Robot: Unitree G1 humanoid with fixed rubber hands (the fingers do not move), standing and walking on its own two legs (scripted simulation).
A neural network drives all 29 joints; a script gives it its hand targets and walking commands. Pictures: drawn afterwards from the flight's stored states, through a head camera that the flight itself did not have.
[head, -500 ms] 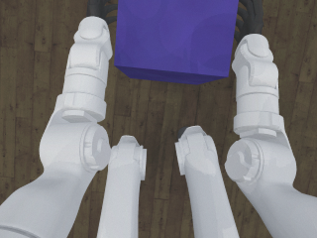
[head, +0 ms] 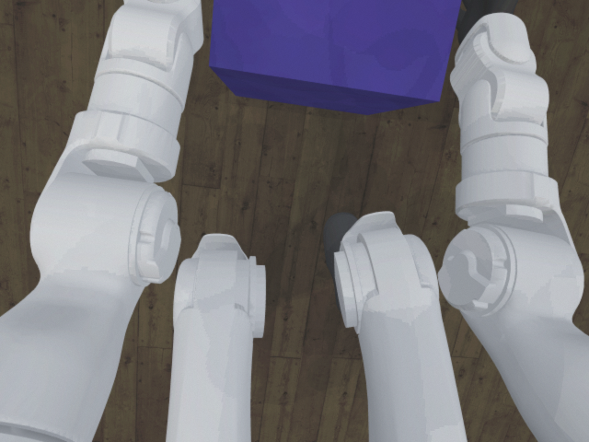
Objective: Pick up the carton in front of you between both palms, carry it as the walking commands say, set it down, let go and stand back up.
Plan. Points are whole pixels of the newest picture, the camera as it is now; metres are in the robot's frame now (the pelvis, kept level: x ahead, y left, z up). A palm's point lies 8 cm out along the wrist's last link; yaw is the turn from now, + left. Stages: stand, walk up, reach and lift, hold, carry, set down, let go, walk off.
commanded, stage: set down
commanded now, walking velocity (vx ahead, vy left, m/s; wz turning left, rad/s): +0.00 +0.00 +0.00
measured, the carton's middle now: (324, 8) +0.54 -0.08 -0.25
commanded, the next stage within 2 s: none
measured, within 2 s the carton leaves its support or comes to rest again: rests again in 0.94 s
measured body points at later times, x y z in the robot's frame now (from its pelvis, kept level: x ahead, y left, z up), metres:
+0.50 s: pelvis -0.01 +0.01 -0.01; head +0.36 -0.01 +0.23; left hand +0.58 +0.07 -0.19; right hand +0.50 -0.24 -0.19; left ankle +0.07 +0.11 -0.36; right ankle +0.11 -0.13 -0.36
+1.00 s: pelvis -0.01 +0.01 -0.02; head +0.37 +0.00 +0.21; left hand +0.58 +0.07 -0.21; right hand +0.50 -0.24 -0.21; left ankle +0.07 +0.11 -0.36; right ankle +0.11 -0.13 -0.36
